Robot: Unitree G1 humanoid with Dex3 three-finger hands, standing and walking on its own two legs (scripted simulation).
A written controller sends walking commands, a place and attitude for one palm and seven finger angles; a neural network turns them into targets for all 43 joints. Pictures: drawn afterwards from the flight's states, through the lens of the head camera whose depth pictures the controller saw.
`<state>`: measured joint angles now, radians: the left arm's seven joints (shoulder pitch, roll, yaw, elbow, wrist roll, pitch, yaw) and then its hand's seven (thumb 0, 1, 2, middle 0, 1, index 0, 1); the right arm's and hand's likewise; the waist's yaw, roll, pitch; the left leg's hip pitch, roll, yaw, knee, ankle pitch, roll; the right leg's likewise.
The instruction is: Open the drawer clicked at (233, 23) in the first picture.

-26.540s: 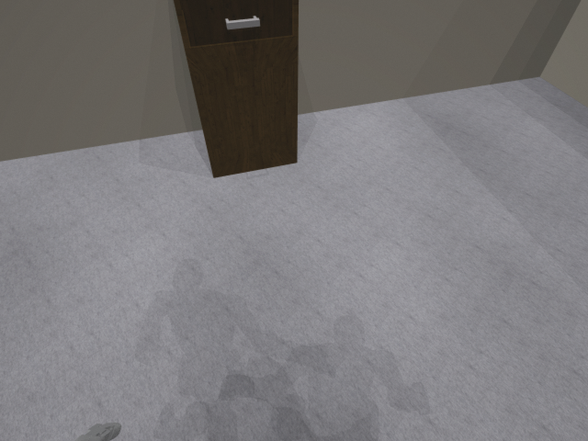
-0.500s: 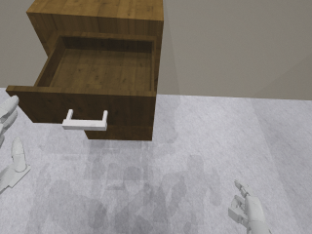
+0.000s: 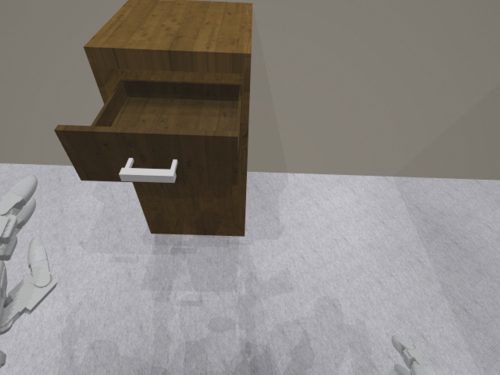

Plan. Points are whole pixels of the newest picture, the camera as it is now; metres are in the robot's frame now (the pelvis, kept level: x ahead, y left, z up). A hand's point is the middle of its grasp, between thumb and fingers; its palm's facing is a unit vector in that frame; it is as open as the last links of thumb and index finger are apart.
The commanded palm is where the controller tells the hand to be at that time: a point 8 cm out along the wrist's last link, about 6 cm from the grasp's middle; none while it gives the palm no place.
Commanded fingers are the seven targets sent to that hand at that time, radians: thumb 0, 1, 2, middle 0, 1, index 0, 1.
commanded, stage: stop stepping back and stand still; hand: left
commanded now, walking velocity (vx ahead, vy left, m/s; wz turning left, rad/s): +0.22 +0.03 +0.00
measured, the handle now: (150, 169) +0.56 +0.24 -0.02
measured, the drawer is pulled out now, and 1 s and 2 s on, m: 0.29 0.29 0.29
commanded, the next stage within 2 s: let the arm hang, fingers relaxed in 0.34 s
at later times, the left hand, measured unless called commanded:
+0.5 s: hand (48, 316) +0.17 +0.24 +0.11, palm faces +0.32 -0.80 -0.50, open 7.4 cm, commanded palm none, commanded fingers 0.00 0.90 0.90 -0.20 -0.30 -0.20 -0.30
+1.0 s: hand out of the picture -0.09 +0.19 -0.16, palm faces +0.07 -0.97 -0.22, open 7.2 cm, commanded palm none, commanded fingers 0.00 0.90 0.90 -0.20 -0.30 -0.20 -0.30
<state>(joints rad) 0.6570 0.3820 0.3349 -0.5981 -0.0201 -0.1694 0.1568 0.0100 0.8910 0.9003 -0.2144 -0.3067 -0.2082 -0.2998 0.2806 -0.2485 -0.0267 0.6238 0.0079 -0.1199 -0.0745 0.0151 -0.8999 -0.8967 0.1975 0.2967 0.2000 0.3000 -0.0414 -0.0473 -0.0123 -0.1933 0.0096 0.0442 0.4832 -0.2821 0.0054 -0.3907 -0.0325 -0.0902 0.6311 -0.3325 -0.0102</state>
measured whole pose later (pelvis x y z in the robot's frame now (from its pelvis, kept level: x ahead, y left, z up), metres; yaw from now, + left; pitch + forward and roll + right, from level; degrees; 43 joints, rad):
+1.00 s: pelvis -0.03 +0.00 +0.01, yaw +2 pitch -2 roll +0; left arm 0.35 0.18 0.02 1.13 0.00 0.03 0.02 -0.01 0.94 0.90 -0.20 -0.30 -0.20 -0.30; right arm 0.37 -0.15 0.00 1.08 -0.01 0.03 -0.03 0.01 -0.90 -0.90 0.19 0.30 0.20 0.30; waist 0.00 0.01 0.09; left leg -0.21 0.02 0.05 0.44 -0.20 0.01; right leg -0.21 0.02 -0.07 0.40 -0.17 -0.04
